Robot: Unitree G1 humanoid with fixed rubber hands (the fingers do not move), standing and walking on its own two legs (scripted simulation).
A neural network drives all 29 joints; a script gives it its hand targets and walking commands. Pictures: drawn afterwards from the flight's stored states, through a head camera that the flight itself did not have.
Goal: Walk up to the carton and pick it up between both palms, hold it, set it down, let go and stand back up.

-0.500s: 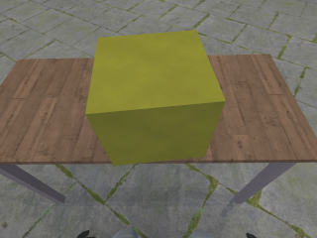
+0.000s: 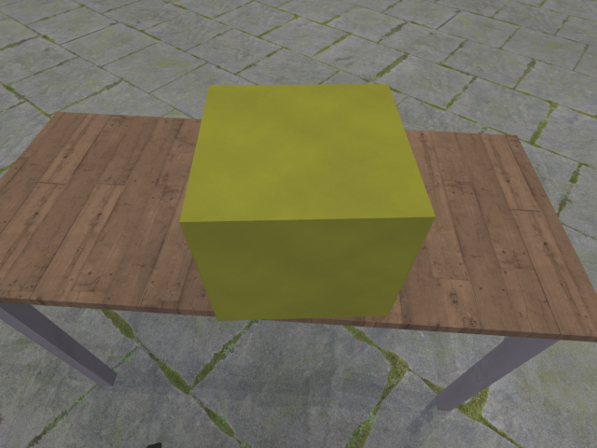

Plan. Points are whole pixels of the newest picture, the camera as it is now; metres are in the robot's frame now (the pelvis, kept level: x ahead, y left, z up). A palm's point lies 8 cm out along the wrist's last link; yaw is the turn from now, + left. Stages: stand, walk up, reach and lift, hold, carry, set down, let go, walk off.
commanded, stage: walk up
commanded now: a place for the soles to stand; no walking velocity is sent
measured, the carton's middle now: (301, 204) +0.45 +0.01 +0.04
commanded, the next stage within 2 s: none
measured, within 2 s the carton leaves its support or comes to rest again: neither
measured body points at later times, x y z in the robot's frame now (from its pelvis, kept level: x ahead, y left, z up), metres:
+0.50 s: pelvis -0.03 -0.06 -0.01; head +0.01 -0.07 +0.43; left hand +0.02 +0.21 -0.14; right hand +0.06 -0.32 -0.16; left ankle +0.00 +0.12 -0.69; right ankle -0.01 -0.14 -0.73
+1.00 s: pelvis -0.03 -0.07 +0.01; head -0.03 -0.07 +0.46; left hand -0.04 +0.16 -0.15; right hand +0.06 -0.28 -0.14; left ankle -0.04 +0.04 -0.73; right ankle -0.01 -0.14 -0.73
